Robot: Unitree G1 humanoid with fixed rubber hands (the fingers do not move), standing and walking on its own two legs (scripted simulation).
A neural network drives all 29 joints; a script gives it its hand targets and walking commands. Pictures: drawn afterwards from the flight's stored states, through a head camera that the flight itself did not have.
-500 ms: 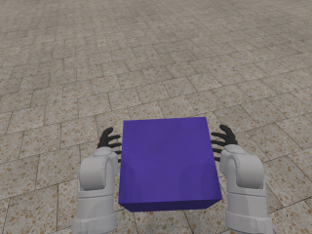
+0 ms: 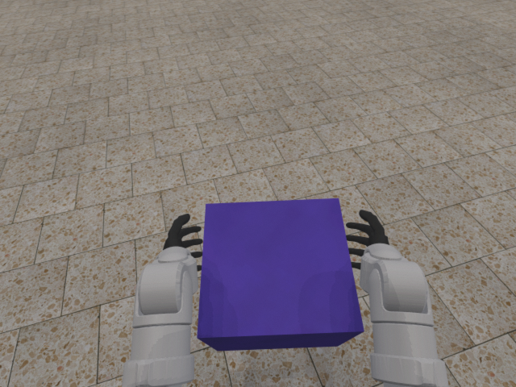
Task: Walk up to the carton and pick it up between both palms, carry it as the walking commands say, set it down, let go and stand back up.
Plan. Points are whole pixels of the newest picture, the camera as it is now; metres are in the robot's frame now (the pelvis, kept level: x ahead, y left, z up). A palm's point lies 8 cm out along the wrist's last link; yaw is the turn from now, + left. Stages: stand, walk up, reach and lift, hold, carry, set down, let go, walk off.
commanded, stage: carry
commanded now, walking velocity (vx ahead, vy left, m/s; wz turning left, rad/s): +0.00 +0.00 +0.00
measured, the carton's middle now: (274, 278) +0.31 +0.00 -0.03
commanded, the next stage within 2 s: hold in 1.46 s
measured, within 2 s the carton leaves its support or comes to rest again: neither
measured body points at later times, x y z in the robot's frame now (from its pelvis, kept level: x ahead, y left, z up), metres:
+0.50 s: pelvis +0.00 +0.00 +0.00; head -0.02 +0.00 +0.45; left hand +0.29 +0.16 +0.04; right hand +0.29 -0.15 +0.04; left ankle +0.01 +0.14 -0.73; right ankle +0.05 -0.13 -0.73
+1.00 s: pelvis +0.00 +0.00 +0.00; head -0.02 +0.00 +0.45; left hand +0.29 +0.16 +0.04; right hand +0.29 -0.15 +0.04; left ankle +0.01 +0.14 -0.73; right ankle +0.05 -0.13 -0.73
